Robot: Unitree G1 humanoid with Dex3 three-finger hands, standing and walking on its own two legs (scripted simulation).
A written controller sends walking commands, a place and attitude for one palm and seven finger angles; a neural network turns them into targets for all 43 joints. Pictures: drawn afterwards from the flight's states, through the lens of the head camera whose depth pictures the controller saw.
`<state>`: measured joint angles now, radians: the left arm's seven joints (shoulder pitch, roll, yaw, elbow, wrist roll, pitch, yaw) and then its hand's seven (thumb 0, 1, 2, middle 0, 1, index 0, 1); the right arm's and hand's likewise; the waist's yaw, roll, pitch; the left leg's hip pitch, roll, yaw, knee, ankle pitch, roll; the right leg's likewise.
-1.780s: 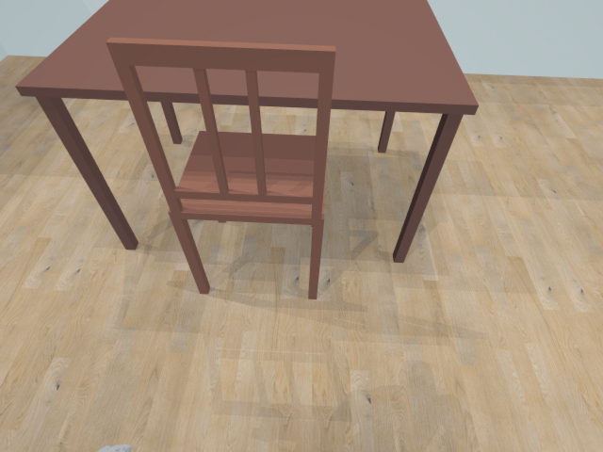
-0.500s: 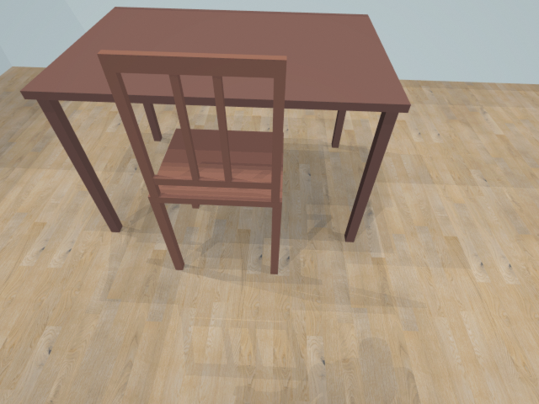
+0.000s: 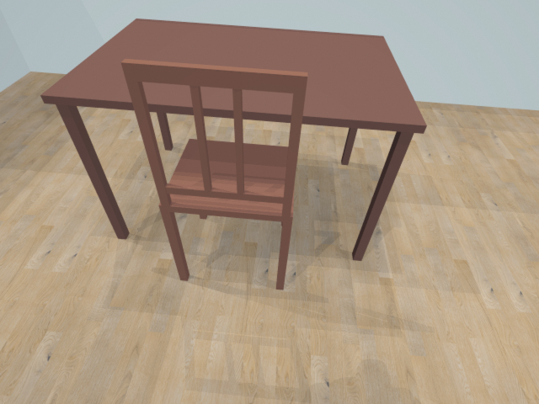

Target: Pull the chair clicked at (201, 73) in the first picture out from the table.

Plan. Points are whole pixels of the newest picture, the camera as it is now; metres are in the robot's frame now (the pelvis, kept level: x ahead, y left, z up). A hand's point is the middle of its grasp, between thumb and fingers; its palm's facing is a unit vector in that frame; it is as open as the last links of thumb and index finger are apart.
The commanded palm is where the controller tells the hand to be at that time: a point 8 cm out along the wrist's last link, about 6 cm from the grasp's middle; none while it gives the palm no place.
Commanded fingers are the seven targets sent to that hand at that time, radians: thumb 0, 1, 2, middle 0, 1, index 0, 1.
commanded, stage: take the last steps up to it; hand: left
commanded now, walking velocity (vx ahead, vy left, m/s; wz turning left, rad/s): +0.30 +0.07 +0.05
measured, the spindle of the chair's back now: (202, 143) +0.77 +0.24 -0.05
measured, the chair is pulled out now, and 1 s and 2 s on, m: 0.00 0.00 0.00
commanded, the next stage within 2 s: come to a stop and stand still in 0.68 s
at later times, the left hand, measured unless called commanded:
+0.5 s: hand (172, 353) +0.26 +0.20 -0.18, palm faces -0.06 -0.98 -0.17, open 7.3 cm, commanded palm none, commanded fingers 0.00 0.90 0.90 -0.20 -0.30 -0.20 -0.30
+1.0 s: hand (164, 332) +0.30 +0.23 -0.19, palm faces +0.08 -0.98 -0.17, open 7.3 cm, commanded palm none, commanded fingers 0.00 0.90 0.90 -0.20 -0.30 -0.20 -0.30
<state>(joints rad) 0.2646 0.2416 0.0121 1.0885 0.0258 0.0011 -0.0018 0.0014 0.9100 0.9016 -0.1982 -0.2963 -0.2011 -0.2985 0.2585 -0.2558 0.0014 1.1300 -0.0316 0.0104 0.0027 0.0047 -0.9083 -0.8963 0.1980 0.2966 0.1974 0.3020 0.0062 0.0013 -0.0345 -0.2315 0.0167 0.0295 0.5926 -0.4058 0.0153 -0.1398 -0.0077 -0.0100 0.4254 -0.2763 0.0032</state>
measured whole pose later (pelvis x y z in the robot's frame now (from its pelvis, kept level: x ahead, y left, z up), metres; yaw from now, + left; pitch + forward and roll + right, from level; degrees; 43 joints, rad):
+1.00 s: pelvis +0.31 +0.05 -0.01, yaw -1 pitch -1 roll -1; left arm 0.30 0.18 0.03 1.09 0.02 0.01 0.03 0.00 0.92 0.90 -0.20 -0.30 -0.20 -0.30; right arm 0.17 -0.15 -0.01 1.05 -0.02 -0.02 -0.03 0.01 -0.93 -0.90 0.19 0.30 0.19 0.30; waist 0.04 -0.05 0.03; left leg -0.30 0.05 0.08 0.53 -0.21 0.00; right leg -0.19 -0.04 -0.10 0.53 -0.32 0.01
